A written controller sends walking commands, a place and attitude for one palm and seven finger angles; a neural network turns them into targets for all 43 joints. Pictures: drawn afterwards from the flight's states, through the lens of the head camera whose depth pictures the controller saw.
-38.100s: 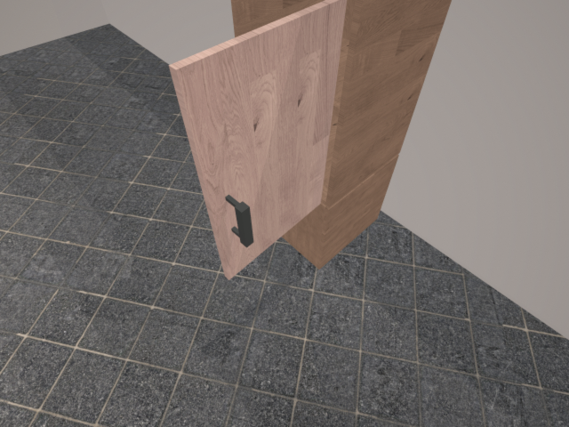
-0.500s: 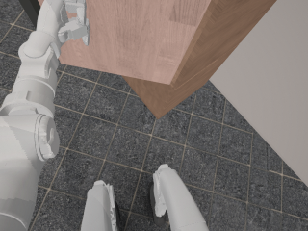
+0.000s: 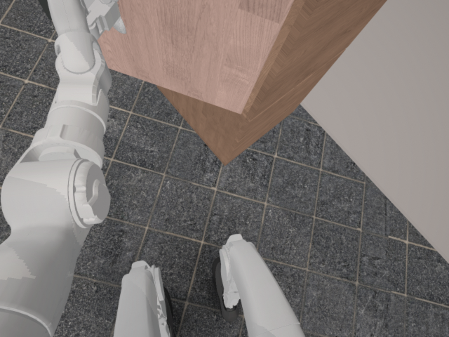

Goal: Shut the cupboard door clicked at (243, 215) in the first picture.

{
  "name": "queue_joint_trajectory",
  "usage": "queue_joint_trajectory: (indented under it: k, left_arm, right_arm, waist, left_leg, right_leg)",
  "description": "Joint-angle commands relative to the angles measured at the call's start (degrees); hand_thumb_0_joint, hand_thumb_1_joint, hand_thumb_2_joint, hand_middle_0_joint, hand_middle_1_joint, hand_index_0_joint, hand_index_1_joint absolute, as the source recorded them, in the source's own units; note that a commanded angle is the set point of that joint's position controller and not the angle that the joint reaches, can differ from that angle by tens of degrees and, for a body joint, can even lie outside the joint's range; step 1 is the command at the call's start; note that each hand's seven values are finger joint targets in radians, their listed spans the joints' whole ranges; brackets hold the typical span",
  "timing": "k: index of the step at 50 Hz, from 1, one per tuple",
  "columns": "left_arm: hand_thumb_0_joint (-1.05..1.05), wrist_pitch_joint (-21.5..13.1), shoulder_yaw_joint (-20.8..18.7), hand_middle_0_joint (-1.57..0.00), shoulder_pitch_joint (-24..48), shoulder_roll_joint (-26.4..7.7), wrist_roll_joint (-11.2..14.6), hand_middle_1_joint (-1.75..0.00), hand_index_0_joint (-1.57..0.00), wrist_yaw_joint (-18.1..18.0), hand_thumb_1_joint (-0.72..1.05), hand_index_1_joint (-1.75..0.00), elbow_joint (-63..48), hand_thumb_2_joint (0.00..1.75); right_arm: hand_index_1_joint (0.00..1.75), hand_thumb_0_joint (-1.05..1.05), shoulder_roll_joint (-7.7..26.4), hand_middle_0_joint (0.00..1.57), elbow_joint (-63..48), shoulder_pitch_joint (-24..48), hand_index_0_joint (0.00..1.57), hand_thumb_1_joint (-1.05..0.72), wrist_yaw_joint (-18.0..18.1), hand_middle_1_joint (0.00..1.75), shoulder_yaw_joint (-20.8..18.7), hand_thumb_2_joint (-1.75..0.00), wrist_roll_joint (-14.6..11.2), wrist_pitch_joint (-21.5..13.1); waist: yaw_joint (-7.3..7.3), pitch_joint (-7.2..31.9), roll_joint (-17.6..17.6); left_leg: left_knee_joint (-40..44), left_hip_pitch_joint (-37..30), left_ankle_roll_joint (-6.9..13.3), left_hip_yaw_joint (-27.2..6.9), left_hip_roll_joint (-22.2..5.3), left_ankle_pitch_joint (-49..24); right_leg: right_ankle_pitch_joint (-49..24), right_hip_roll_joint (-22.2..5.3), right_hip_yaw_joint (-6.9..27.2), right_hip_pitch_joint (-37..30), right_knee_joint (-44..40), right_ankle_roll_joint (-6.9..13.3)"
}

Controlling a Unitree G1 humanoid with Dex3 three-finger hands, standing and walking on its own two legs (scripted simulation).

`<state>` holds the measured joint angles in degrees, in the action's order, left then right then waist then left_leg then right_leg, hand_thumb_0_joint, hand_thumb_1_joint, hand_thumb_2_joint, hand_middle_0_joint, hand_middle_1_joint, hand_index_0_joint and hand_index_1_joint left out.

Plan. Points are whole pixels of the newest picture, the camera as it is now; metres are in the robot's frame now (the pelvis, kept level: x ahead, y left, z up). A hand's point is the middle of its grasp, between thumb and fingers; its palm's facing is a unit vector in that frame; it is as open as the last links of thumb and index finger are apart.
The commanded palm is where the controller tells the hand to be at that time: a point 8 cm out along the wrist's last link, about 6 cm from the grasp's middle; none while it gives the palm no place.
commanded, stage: pull the fist back off the door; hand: left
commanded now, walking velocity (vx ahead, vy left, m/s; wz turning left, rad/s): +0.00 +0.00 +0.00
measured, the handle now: out of the picture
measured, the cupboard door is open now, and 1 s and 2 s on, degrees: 33 33 33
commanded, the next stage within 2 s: draw the hand back to the body in 0.68 s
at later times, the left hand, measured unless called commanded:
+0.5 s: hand (122, 53) +0.53 +0.06 +0.07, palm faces +0.05 -1.00 -0.01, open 3.1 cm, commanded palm +0.50 +0.10 +0.07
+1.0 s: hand (101, 74) +0.48 +0.09 +0.10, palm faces +0.07 -1.00 -0.06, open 3.1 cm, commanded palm +0.42 +0.14 +0.12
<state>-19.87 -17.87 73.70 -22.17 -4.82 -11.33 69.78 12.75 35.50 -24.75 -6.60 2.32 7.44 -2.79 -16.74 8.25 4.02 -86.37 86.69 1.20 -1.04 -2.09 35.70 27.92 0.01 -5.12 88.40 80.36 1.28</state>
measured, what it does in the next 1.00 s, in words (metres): rises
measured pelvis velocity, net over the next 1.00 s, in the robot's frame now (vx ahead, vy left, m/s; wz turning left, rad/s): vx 0.02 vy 0.00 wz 0.03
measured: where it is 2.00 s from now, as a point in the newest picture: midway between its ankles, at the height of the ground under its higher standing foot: (197, 315)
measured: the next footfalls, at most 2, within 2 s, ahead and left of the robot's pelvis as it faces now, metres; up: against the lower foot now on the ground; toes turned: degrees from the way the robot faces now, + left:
none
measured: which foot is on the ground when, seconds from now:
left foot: down 0.00-1.00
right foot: down 0.00-1.00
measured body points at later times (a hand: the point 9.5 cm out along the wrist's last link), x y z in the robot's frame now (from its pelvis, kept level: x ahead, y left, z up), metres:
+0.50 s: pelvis +0.02 -0.01 +0.04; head +0.19 +0.01 +0.45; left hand +0.52 +0.12 +0.07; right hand +0.03 -0.27 -0.08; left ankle +0.02 +0.10 -0.56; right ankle +0.07 -0.11 -0.56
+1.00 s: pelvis +0.02 +0.00 +0.06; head +0.15 -0.01 +0.49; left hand +0.47 +0.14 +0.11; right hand +0.07 -0.25 -0.08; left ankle +0.02 +0.10 -0.56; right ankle +0.07 -0.11 -0.56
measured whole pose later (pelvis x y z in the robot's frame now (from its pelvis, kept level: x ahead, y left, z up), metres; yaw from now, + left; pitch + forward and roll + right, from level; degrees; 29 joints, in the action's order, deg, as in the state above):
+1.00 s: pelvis +0.02 +0.00 +0.06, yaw +2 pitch +24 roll +0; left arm -29.6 -8.7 38.0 -8.6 1.2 -9.0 48.8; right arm 12.2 33.9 -18.8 -4.4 -0.8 2.1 4.3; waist -7.3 8.0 2.7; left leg -71.9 63.6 1.1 2.3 -0.8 32.8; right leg 26.8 -0.5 -1.6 67.7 70.1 1.1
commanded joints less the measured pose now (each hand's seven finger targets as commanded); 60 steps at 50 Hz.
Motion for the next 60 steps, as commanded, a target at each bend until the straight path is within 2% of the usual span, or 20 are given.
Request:
queue_joint_trajectory:
  k: [1, 2, 5, 10, 14, 18, 22, 24, 27, 29, 31, 37, 40, 41, 43, 45, 50, 53, 55, 60]
  left_arm:
    - [0.00, -7.37, 4.03, -1.30, 29.41, -3.46, -4.08, -1.50, -1.30, -2.16, 0.90, -1.50, -12.66, 0.90]
    - [0.00, -6.89, 3.45, -1.30, 30.28, -3.78, -2.77, -1.50, -1.30, -1.25, 0.90, -1.50, -12.24, 0.90]
    - [0.00, -7.40, -2.53, -1.30, 28.26, -9.35, -0.39, -1.50, -1.30, -0.87, 0.90, -1.50, -11.76, 0.90]
    - [0.00, -12.43, -0.58, -1.30, 16.62, -4.14, -0.91, -1.50, -1.30, -1.70, 0.90, -1.50, -9.00, 0.90]
    - [0.00, -12.27, 1.99, -1.30, 9.07, 0.36, -0.33, -1.50, -1.30, -0.49, 0.90, -1.50, -5.23, 0.90]
    - [0.00, -13.77, 3.45, -1.30, 9.02, 2.97, 2.26, -1.50, -1.30, 1.02, 0.90, -1.50, -10.18, 0.90]
    - [0.00, -17.49, 7.88, -1.30, 9.47, 7.81, 3.10, -1.50, -1.30, 1.65, 0.90, -1.50, -18.82, 0.90]
    - [0.00, -18.06, 8.44, -1.30, 7.43, 8.15, 2.81, -1.50, -1.30, 1.35, 0.90, -1.50, -18.78, 0.90]
    - [0.00, -18.00, 12.61, -1.30, 6.60, 13.03, 2.46, -1.50, -1.30, 0.38, 0.90, -1.50, -19.03, 0.90]
    - [0.00, -17.62, 10.47, -1.30, 4.02, 11.22, 2.57, -1.50, -1.30, -0.68, 0.90, -1.50, -17.40, 0.90]
    - [0.00, -18.53, 9.88, -1.30, 5.02, 10.48, 2.28, -1.50, -1.30, -1.78, 0.90, -1.50, -19.66, 0.90]
    - [0.00, -18.95, 8.87, -1.30, 5.39, 9.20, 0.19, -1.50, -1.30, -4.09, 0.90, -1.50, -12.18, 0.90]
    - [0.00, -19.21, 6.34, -1.30, 4.66, 6.52, 0.68, -1.50, -1.30, -3.74, 0.90, -1.50, -12.65, 0.90]
    - [0.00, -19.23, 4.04, -1.30, 0.57, 4.11, 0.93, -1.50, -1.30, -3.24, 0.90, -1.50, -14.69, 0.90]
    - [0.00, -18.75, 3.88, -1.30, -4.63, 3.38, 2.15, -1.50, -1.30, -1.43, 0.90, -1.50, -21.23, 0.90]
    - [0.00, -16.93, 6.74, -1.30, -11.05, 6.13, 3.72, -1.50, -1.30, 0.85, 0.90, -1.50, -28.18, 0.90]
    - [0.00, -10.31, 12.83, -1.30, -21.54, 10.97, 9.37, -1.50, -1.30, 4.86, 0.90, -1.50, -43.70, 0.90]
    - [0.00, -9.78, 12.62, -1.30, -26.37, 10.19, 10.61, -1.50, -1.30, 5.66, 0.90, -1.50, -47.23, 0.90]
    - [0.00, -10.61, 14.31, -1.30, -28.54, 10.65, 10.46, -1.50, -1.30, 6.39, 0.90, -1.50, -49.41, 0.90]
    - [0.00, -8.83, 14.67, -1.30, -42.67, 9.62, 10.64, -1.50, -1.30, 9.72, 0.90, -1.50, -50.63, 0.90]
  right_arm:
    - [0.30, 0.00, 12.14, 0.20, 0.55, -14.30, 0.20, -0.90, -0.94, 0.30, -5.83, -0.90, -0.31, 1.68]
    - [0.30, 0.00, 11.98, 0.20, 0.63, -13.88, 0.20, -0.90, -0.73, 0.30, -5.67, -0.90, -0.63, 2.03]
    - [0.30, 0.00, 11.66, 0.20, -0.30, -13.00, 0.20, -0.90, 0.36, 0.30, -4.80, -0.90, -1.06, 2.41]
    - [0.30, 0.00, 10.23, 0.20, -0.95, -10.92, 0.20, -0.90, 0.02, 0.30, -4.97, -0.90, -0.94, 1.90]
    - [0.30, 0.00, 10.42, 0.20, -1.10, -9.54, 0.20, -0.90, -0.12, 0.30, -5.49, -0.90, -1.76, 2.65]
    - [0.30, 0.00, 10.38, 0.20, -1.46, -7.92, 0.20, -0.90, 0.41, 0.30, -6.16, -0.90, -2.30, 3.01]
    - [0.30, 0.00, 10.14, 0.20, -1.40, -6.77, 0.20, -0.90, 0.58, 0.30, -7.15, -0.90, -2.20, 2.92]
    - [0.30, 0.00, 10.29, 0.20, -1.09, -6.15, 0.20, -0.90, 0.78, 0.30, -7.34, -0.90, -2.28, 3.30]
    - [0.30, 0.00, 10.12, 0.20, -0.86, -4.81, 0.20, -0.90, 0.91, 0.30, -7.49, -0.90, -2.38, 3.77]
    - [0.30, 0.00, 10.37, 0.20, -0.94, -3.89, 0.20, -0.90, 1.18, 0.30, -7.46, -0.90, -2.53, 4.27]
    - [0.30, 0.00, 10.17, 0.20, -1.47, -3.00, 0.20, -0.90, 1.54, 0.30, -7.28, -0.90, -2.35, 4.26]
    - [0.30, 0.00, 9.66, 0.20, -0.91, -1.02, 0.20, -0.90, 2.03, 0.30, -6.45, -0.90, -1.99, 4.44]
    - [0.30, 0.00, 9.66, 0.20, -1.65, -0.94, 0.20, -0.90, 2.12, 0.30, -6.28, -0.90, -1.90, 4.21]
    - [0.30, 0.00, 9.69, 0.20, -2.71, -0.73, 0.20, -0.90, 2.11, 0.30, -6.32, -0.90, -2.22, 4.37]
    - [0.30, 0.00, 9.45, 0.20, -4.89, -0.32, 0.20, -0.90, 2.16, 0.30, -6.49, -0.90, -2.98, 4.82]
    - [0.30, 0.00, 9.26, 0.20, -6.74, -0.55, 0.20, -0.90, 2.23, 0.30, -6.64, -0.90, -4.00, 5.10]
    - [0.30, 0.00, 8.92, 0.20, -8.82, 0.43, 0.20, -0.90, 4.30, 0.30, -6.53, -0.90, -6.89, 5.05]
    - [0.30, 0.00, 8.76, 0.20, -8.08, 1.84, 0.20, -0.90, 5.88, 0.30, -6.28, -0.90, -7.42, 3.78]
    - [0.30, 0.00, 8.66, 0.20, -7.94, 3.00, 0.20, -0.90, 6.56, 0.30, -5.85, -0.90, -7.51, 2.80]
    - [0.30, 0.00, 8.46, 0.20, -9.64, 6.10, 0.20, -0.90, 6.66, 0.30, -5.31, -0.90, -8.32, 2.03]
  waist:
    - [-3.20, 43.25, 9.70]
    - [-3.48, 41.70, 8.98]
    - [-1.20, 39.65, 6.27]
    - [0.50, 35.25, 2.84]
    - [0.62, 30.12, -2.07]
    - [1.49, 31.47, -0.90]
    - [2.29, 37.52, 4.34]
    - [2.56, 36.00, 2.75]
    - [2.16, 34.12, 3.22]
    - [2.88, 32.11, 0.48]
    - [3.55, 34.44, 1.04]
    - [2.24, 28.16, -3.80]
    - [3.58, 32.09, -3.15]
    - [6.27, 35.16, -1.77]
    - [8.79, 39.74, -0.55]
    - [9.86, 41.89, 0.16]
    - [9.35, 32.89, -6.97]
    - [9.98, 24.58, -9.67]
    - [10.38, 19.60, -6.98]
    - [13.64, 13.65, -2.02]
  left_leg:
    - [11.10, -31.39, -0.65, -4.53, 0.83, -26.88]
    - [11.61, -29.08, -0.25, -3.61, 1.23, -24.08]
    - [13.44, -24.69, 0.26, -2.34, 1.84, -19.77]
    - [14.15, -22.49, 0.41, -0.78, 2.28, -20.26]
    - [15.03, -19.08, 0.66, 0.40, 2.63, -17.33]
    - [15.58, -22.53, 0.34, 0.40, 2.89, -17.70]
    - [15.48, -31.26, -0.43, -0.52, 2.76, -23.43]
    - [15.92, -31.87, -0.51, -0.78, 2.62, -23.15]
    - [16.49, -34.22, -0.69, -1.45, 2.43, -23.28]
    - [17.17, -31.98, -0.61, -1.14, 2.64, -20.96]
    - [17.28, -32.45, -0.58, -1.22, 2.83, -21.70]
    - [17.05, -24.56, 0.15, -0.37, 3.39, -14.82]
    - [16.94, -24.74, 0.21, -0.07, 3.61, -15.50]
    - [17.78, -26.31, -0.14, 0.33, 3.62, -17.31]
    - [19.86, -30.68, -0.45, 0.92, 3.54, -20.90]
    - [21.98, -35.76, -0.72, 0.88, 3.15, -24.46]
    - [29.16, -40.49, -0.01, 1.43, 2.53, -21.87]
    - [32.70, -41.33, 0.21, 1.67, 2.62, -17.42]
    - [34.65, -43.66, 0.24, 1.67, 2.74, -16.48]
    - [39.88, -49.37, -0.22, 1.88, 2.73, -17.08]
  right_leg:
    - [-19.33, 1.64, 2.35, -27.58, -10.32, -0.03]
    - [-18.54, 1.68, 2.83, -29.37, -11.47, -0.24]
    - [-16.78, 1.63, 3.90, -34.37, -12.94, -0.23]
    - [-19.61, 1.48, 4.63, -36.85, -13.40, -0.19]
    - [-18.43, 1.26, 5.16, -38.53, -14.96, -0.33]
    - [-18.41, 0.97, 5.20, -38.20, -15.09, -0.22]
    - [-22.29, 0.61, 4.36, -36.38, -13.26, -0.06]
    - [-21.41, 0.58, 4.05, -36.16, -13.43, -0.10]
    - [-19.97, 0.46, 3.37, -33.28, -13.59, -0.09]
    - [-18.36, 0.46, 3.39, -34.57, -14.13, -0.10]
    - [-19.36, 0.26, 3.63, -35.61, -13.44, -0.12]
    - [-15.14, 0.20, 4.62, -36.05, -14.65, -0.53]
    - [-16.22, 0.19, 5.12, -38.39, -14.15, -0.29]
    - [-17.94, 0.15, 5.31, -41.32, -14.02, -0.08]
    - [-22.09, 0.15, 5.57, -46.72, -14.88, 0.06]
    - [-25.37, 0.40, 5.26, -49.72, -16.25, 0.21]
    - [-23.74, 0.78, 4.74, -56.85, -24.90, -0.44]
    - [-18.33, 0.65, 4.56, -57.12, -29.15, -0.85]
    - [-16.23, 0.42, 4.38, -56.23, -30.97, -0.52]
    - [-14.72, 0.27, 3.51, -57.92, -34.31, 0.30]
